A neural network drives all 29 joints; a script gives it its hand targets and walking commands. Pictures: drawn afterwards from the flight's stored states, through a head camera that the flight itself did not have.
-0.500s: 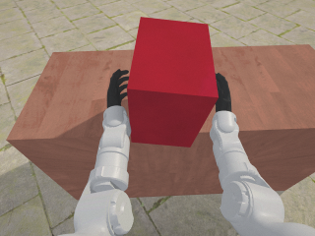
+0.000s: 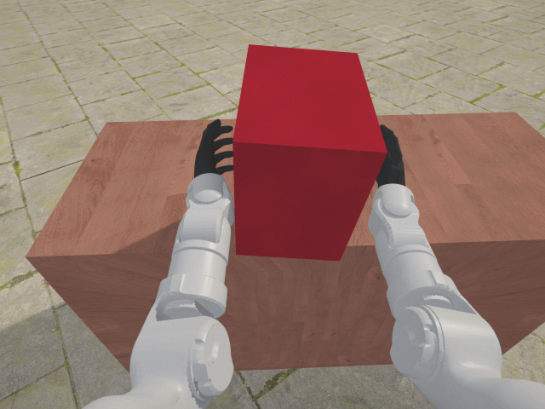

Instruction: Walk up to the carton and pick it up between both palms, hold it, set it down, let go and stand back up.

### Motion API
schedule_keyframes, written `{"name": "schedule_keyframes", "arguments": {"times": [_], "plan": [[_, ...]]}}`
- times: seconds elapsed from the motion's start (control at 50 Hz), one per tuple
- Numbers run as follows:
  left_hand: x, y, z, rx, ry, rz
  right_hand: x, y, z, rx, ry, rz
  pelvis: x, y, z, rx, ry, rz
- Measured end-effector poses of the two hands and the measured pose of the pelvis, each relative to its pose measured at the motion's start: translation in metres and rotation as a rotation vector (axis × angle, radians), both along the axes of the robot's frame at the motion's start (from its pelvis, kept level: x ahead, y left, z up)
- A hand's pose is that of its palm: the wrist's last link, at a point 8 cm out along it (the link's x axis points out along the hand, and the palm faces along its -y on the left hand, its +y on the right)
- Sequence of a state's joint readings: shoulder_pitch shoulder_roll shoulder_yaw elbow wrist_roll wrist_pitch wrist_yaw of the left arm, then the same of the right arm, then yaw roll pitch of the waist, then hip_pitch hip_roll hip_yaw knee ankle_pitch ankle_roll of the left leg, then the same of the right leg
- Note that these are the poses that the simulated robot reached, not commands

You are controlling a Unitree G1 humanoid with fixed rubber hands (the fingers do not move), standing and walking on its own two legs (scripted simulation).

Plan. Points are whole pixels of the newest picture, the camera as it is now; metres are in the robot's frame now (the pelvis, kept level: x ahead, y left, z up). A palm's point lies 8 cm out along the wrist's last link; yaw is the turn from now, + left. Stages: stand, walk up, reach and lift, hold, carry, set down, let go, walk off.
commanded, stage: reach and lift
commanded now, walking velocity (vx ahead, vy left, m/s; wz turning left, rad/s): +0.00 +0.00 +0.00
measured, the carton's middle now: (295, 155) +0.50 +0.01 +0.13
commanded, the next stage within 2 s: hold in 1.82 s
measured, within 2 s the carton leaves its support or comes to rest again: neither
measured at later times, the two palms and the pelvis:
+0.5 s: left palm (202, 167) +0.37 +0.14 +0.21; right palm (414, 146) +0.38 -0.13 +0.24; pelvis -0.01 +0.00 +0.00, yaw +0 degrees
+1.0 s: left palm (203, 144) +0.38 +0.13 +0.24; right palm (422, 133) +0.39 -0.13 +0.26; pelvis -0.01 +0.00 +0.00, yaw +0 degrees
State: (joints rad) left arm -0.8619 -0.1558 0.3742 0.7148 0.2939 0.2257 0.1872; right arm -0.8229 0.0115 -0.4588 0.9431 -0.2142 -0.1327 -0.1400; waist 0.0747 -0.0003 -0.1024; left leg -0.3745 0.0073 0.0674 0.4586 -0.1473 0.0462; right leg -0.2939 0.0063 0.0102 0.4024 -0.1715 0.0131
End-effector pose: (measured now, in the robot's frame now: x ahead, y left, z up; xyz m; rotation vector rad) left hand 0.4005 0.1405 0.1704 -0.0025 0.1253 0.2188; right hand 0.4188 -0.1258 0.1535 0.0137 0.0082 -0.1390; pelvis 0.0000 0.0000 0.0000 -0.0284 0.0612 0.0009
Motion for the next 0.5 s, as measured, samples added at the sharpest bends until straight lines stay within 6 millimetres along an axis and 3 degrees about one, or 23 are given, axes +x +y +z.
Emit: {"name": "schedule_keyframes", "arguments": {"times": [0.26,0.38,0.5], "plan": [[-0.022,0.006,0.046,-0.03,0.013,-0.039,-0.024,0.003,0.063,0.003,-0.05,-0.001,-0.007,0.004,0.001,-0.005,-0.124,0.003],[-0.027,0.005,0.045,-0.028,0.065,-0.072,-0.033,0.002,0.082,0.005,-0.072,-0.008,-0.011,0.005,0.001,-0.006,-0.17,0.005],[-0.029,-0.001,0.036,-0.034,0.124,-0.09,-0.037,-0.003,0.086,0.008,-0.071,-0.004,-0.012,0.005,0.0,-0.006,-0.179,0.005]]}}
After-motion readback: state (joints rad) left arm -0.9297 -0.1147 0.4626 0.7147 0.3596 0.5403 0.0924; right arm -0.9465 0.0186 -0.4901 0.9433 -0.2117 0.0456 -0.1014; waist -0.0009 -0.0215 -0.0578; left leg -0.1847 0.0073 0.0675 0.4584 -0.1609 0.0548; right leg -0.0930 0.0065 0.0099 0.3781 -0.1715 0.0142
